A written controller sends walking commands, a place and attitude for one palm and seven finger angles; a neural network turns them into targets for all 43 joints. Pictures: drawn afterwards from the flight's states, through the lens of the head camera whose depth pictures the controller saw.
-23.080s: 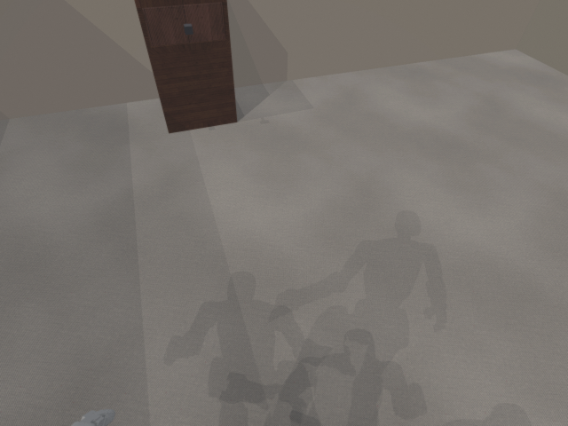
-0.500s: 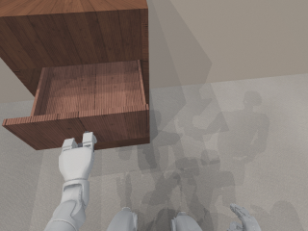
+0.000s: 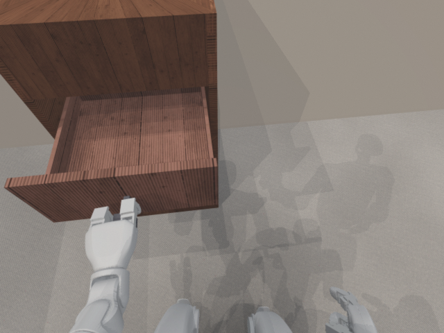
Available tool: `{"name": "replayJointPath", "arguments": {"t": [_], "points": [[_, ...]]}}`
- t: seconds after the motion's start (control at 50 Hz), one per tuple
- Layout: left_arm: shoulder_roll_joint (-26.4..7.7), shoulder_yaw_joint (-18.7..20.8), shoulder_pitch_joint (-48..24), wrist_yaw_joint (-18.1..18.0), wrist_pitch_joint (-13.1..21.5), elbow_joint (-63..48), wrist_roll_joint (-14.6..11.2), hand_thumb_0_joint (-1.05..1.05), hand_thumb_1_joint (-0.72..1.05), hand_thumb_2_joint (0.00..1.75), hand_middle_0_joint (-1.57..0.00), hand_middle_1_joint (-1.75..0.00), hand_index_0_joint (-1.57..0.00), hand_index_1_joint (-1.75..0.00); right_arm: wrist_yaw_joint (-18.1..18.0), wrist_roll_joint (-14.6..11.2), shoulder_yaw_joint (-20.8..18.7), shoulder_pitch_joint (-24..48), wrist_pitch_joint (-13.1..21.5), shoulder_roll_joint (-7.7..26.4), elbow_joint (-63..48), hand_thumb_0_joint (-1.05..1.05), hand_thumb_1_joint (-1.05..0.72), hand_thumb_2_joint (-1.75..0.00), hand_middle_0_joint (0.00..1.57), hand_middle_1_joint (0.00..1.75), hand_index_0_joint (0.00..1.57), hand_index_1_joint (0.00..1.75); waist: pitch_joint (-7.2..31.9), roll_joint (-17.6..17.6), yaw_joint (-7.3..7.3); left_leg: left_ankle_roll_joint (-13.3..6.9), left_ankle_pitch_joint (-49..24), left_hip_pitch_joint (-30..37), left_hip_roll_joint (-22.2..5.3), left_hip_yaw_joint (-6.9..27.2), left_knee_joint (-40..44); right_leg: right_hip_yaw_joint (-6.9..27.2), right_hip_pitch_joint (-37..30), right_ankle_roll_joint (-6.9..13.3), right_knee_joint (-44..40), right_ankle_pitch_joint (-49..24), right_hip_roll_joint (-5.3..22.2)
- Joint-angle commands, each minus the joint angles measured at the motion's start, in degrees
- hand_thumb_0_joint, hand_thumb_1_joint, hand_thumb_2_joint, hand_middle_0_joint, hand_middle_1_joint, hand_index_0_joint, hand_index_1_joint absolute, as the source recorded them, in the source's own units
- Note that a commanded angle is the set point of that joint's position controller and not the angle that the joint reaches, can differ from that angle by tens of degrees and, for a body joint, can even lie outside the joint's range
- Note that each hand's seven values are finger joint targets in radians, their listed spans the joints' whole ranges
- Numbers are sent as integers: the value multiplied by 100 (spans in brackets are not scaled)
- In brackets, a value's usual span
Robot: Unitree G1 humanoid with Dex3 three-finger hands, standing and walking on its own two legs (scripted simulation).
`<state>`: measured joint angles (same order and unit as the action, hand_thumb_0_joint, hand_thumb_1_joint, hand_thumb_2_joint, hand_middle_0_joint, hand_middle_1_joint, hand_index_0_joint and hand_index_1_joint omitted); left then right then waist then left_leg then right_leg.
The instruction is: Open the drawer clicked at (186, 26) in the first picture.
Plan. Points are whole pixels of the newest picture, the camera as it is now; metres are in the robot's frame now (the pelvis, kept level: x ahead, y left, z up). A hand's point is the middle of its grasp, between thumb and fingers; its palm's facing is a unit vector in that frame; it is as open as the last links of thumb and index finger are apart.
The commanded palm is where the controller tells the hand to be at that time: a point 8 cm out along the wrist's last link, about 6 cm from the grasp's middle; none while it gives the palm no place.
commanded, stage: pull the drawer open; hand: left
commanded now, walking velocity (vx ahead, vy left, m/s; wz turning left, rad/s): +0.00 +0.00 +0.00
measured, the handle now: (126, 215) +0.34 +0.22 -0.06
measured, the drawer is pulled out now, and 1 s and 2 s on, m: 0.22 0.27 0.28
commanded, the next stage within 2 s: open the thumb to release the handle in 1.64 s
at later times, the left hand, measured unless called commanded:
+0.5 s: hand (122, 260) +0.26 +0.21 -0.08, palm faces -0.03 -0.07 -1.00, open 7.6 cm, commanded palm +0.22 +0.21 -0.03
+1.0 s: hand (121, 271) +0.24 +0.21 -0.08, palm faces -0.03 -0.07 -1.00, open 7.6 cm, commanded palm +0.20 +0.21 -0.03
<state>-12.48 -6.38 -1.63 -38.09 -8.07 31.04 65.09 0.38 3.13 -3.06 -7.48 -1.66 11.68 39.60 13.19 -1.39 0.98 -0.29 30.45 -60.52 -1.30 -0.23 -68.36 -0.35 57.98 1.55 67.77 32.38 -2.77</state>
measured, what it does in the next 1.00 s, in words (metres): stands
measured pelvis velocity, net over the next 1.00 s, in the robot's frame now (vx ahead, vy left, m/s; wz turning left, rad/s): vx -0.01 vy -0.01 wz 0.00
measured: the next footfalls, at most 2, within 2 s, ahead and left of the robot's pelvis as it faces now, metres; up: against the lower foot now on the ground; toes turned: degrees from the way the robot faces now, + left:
none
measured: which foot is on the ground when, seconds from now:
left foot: down 0.00-1.00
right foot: down 0.00-1.00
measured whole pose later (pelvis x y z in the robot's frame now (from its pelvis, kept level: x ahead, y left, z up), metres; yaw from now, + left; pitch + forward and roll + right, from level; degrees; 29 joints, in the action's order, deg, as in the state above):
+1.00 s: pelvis -0.01 -0.01 +0.00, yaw +0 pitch +21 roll +0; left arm -11.8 -7.4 8.0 -38.6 -7.3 23.3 65.5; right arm 0.2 3.5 -2.4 -5.7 -1.8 11.5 38.3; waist 13.2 -1.2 0.1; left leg 0.2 30.7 -60.2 -1.3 -0.1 -69.5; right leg -0.4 57.9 2.0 69.5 33.0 -2.8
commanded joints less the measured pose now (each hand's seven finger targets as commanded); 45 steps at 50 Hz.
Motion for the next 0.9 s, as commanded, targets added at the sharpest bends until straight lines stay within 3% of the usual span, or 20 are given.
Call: {"name": "replayJointPath", "arguments": {"t": [0.0,0.08,0.12,0.16,0.22,0.24,0.32,0.36,0.4,0.46,0.5,0.56,0.62,0.68,0.7,0.78,0.88], "points": [[-638,239,195,-328,-95,-1105,75,0,90,90,-40,-135,-40,-135,-16,6,-250,99,210,766,-718,0,-90,-90,20,30,20,30,1961,-41,-255,-94,-2448,1928,208,16,685,-82,-1027,148,-891,-2774,-35],[-590,197,254,-329,-89,-1104,77,0,90,90,-40,-135,-40,-135,-26,5,-235,143,206,742,-727,0,-90,-90,20,30,20,30,1758,73,-209,-102,-2226,1773,232,-7,675,-47,-1031,124,-914,-2715,-27],[-738,340,303,-353,-58,-1198,108,0,90,90,-40,-135,-40,-135,-39,11,-218,204,204,748,-719,0,-90,-90,20,30,20,30,1897,48,-261,-101,-2326,1791,231,-16,630,-10,-1041,118,-851,-2847,-17],[-620,214,356,-356,-53,-1285,91,0,90,90,-40,-135,-40,-135,-26,16,-212,227,204,748,-750,0,-90,-90,20,30,20,30,1824,-39,-230,-99,-2309,1827,234,-14,647,-37,-999,123,-874,-2804,-15],[-741,392,660,-380,-41,-1323,99,0,90,90,-40,-135,-40,-135,-22,16,-212,243,193,734,-763,0,-90,-90,20,30,20,30,1964,7,-335,-88,-2422,1844,242,-24,625,-12,-1120,131,-823,-2928,-18],[-681,349,712,-375,-54,-1306,80,0,90,90,-40,-135,-40,-135,-21,24,-227,226,206,726,-792,0,-90,-90,20,30,20,30,1812,-10,-305,-87,-2347,1777,245,-28,627,-13,-1114,137,-855,-2921,-15],[-740,393,764,-411,-39,-1430,126,0,90,90,-40,-135,-40,-135,-15,29,-203,311,193,732,-784,0,-90,-90,20,30,20,30,1848,-35,-327,-79,-2413,1848,230,-4,620,-24,-1015,139,-808,-2862,-24],[-627,272,663,-410,-48,-1481,121,0,90,90,-40,-135,-40,-135,-13,31,-205,330,196,733,-798,0,-90,-90,20,30,20,30,1771,-25,-261,-92,-2287,1826,235,-14,616,-27,-963,125,-849,-2763,-20],[-753,450,829,-412,-49,-1464,104,0,90,90,-40,-135,-40,-135,-14,40,-222,306,214,736,-811,0,-90,-90,20,30,20,30,1771,-21,-330,-76,-2314,1783,229,16,633,-22,-1020,154,-838,-2769,-29],[-593,228,685,-429,-49,-1538,159,0,90,90,-40,-135,-40,-135,-16,39,-204,381,204,729,-814,0,-90,-90,20,30,20,30,1761,-3,-258,-85,-2214,1851,225,13,627,-45,-870,131,-833,-2585,-24],[-627,309,960,-427,-60,-1570,128,0,90,90,-40,-135,-40,-135,-6,45,-215,353,218,727,-843,0,-90,-90,20,30,20,30,1772,-96,-335,-75,-2345,1895,219,31,661,-72,-941,167,-835,-2665,-40],[-598,245,935,-423,-53,-1589,148,0,90,90,-40,-135,-40,-135,-17,36,-191,402,198,712,-848,0,-90,-90,20,30,20,30,1756,79,-301,-83,-2241,1837,229,21,635,-44,-928,141,-831,-2629,-29],[-586,218,1050,-429,-40,-1738,153,0,90,90,-40,-135,-40,-135,-11,42,-183,450,216,707,-877,0,-90,-90,20,30,20,30,1849,-80,-349,-78,-2267,1880,231,13,630,-28,-943,147,-797,-2638,-23],[-518,156,1053,-421,-36,-1731,142,0,90,90,-40,-135,-40,-135,-15,41,-193,432,228,699,-874,0,-90,-90,20,30,20,30,1659,-1,-283,-89,-2122,1829,230,24,639,-41,-879,149,-853,-2519,-27],[-610,263,1130,-428,-43,-1747,126,0,90,90,-40,-135,-40,-135,-13,51,-189,434,234,703,-890,0,-90,-90,20,30,20,30,1688,-80,-338,-78,-2140,1789,231,25,648,-40,-919,169,-841,-2525,-32],[-565,206,1069,-420,-29,-1645,148,0,90,90,-40,-135,-40,-135,-35,44,-178,474,250,691,-877,0,-90,-90,20,30,20,30,1511,10,-294,-91,-1847,1672,248,14,650,-33,-812,148,-885,-2228,-20],[-634,304,1207,-407,-10,-1655,111,0,90,90,-40,-135,-40,-135,-62,43,-177,464,260,678,-883,0,-90,-90,20,30,20,30,1614,134,-346,-96,-1777,1572,266,-8,631,18,-967,136,-876,-2277,-8]]}}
